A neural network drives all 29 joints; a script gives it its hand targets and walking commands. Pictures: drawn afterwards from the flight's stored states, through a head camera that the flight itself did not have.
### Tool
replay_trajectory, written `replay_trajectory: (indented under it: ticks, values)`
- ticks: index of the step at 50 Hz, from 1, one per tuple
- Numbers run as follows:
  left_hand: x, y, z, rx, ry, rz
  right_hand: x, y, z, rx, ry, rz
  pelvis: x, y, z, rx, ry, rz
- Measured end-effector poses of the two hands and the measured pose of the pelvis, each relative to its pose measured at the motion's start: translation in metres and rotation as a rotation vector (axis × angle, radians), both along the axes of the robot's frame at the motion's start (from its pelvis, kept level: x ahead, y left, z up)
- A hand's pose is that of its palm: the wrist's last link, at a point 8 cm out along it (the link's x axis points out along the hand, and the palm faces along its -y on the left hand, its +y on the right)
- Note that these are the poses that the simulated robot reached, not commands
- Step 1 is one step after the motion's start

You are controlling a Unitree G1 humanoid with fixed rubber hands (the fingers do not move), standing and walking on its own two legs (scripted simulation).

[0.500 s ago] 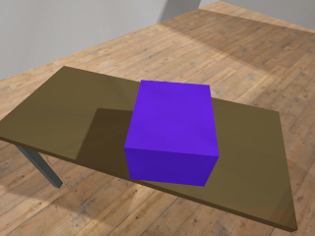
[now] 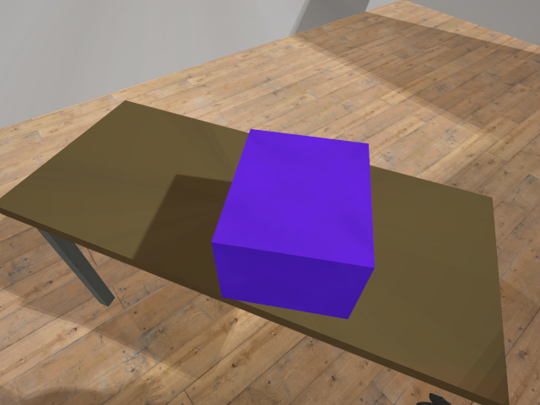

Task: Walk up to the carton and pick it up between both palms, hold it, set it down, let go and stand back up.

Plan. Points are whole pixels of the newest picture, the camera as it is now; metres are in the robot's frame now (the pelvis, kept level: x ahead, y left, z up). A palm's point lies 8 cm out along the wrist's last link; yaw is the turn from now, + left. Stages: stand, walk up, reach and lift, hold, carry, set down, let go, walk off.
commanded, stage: walk up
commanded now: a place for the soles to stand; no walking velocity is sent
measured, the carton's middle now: (296, 219) +0.49 -0.03 -0.06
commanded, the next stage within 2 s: reach and lift in 0.48 s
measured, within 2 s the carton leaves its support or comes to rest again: neither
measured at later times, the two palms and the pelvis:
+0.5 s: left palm out of the picture +0.06 +0.28 -0.12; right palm out of the picture +0.10 -0.25 -0.10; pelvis +0.00 +0.01 +0.00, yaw +0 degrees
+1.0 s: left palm (122, 404) +0.16 +0.24 -0.09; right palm out of the picture +0.11 -0.24 -0.06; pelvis -0.03 +0.01 +0.01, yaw -9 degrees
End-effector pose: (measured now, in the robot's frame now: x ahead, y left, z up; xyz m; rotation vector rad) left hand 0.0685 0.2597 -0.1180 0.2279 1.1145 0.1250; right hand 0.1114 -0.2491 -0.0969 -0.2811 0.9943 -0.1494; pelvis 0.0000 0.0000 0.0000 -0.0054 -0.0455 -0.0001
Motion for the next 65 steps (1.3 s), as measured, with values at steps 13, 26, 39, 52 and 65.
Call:
replay_trajectory:
  ticks: [13, 26, 39, 52, 65]
  values:
    - [-0.004, 0.013, -0.002, 0.012, 0.011, 0.006, -0.004, 0.002, -0.001, -0.014, 0.012, 0.001, 0.0, 0.005, -0.002, -0.007, 0.002, 0.008]
    - [-0.01, 0.017, 0.001, 0.04, 0.037, 0.033, -0.008, 0.002, -0.009, -0.002, 0.017, -0.002, -0.001, 0.005, -0.003, -0.001, 0.033, -0.013]
    - [0.112, -0.024, 0.029, -0.023, -0.173, -0.074, -0.002, 0.009, 0.013, 0.058, -0.196, -0.039, -0.027, 0.005, 0.003, 0.011, -0.004, -0.121]
    - [0.094, -0.021, 0.033, -0.045, -0.198, -0.029, -0.001, 0.013, 0.033, 0.07, -0.264, -0.047, -0.028, 0.013, 0.013, 0.021, 0.006, -0.167]
    - [0.108, -0.022, 0.053, -0.082, -0.353, -0.061, 0.026, 0.034, 0.042, 0.114, -0.367, -0.062, -0.015, 0.022, 0.019, 0.012, 0.012, -0.165]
